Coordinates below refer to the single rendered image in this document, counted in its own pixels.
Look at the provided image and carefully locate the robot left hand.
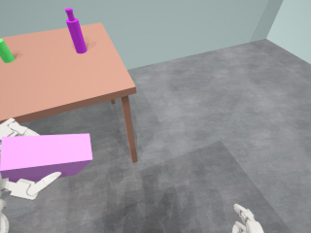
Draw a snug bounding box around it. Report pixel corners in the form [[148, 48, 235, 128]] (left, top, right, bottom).
[[0, 118, 62, 201]]

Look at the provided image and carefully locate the table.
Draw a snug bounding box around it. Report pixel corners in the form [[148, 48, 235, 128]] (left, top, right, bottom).
[[0, 22, 138, 163]]

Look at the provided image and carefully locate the robot left forearm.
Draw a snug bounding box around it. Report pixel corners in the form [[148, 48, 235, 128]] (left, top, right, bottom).
[[0, 199, 10, 233]]

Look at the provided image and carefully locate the robot right hand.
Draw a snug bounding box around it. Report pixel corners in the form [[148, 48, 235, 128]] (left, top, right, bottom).
[[232, 204, 264, 233]]

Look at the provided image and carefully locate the sponge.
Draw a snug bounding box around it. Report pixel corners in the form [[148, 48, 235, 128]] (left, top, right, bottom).
[[0, 133, 93, 183]]

